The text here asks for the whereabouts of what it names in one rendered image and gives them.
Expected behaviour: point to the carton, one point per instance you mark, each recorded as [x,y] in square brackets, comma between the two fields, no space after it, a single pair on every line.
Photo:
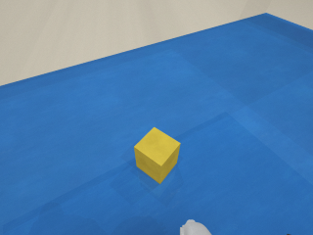
[156,154]

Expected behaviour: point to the right robot thigh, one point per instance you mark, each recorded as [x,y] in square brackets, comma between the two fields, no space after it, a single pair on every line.
[194,228]

